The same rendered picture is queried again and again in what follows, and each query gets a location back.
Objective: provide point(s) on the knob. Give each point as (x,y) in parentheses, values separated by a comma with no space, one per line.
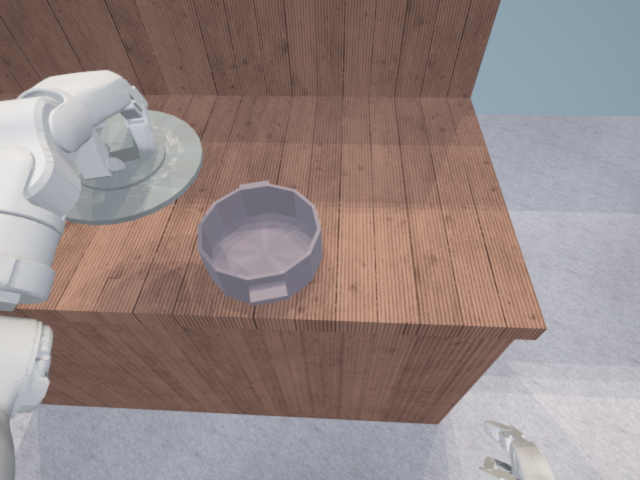
(120,141)

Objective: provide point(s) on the table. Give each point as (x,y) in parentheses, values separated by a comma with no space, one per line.
(364,107)

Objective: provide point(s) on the lid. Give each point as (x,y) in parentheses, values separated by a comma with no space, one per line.
(147,184)

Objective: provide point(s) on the robot left forearm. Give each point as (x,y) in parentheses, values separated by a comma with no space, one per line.
(41,133)

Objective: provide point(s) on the robot left hand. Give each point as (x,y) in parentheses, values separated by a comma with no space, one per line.
(103,94)

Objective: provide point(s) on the pot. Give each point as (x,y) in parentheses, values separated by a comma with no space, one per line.
(261,243)

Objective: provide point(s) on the robot right hand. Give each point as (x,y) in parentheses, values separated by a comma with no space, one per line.
(527,460)

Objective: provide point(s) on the robot left upper arm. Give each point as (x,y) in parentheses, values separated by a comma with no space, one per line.
(25,346)

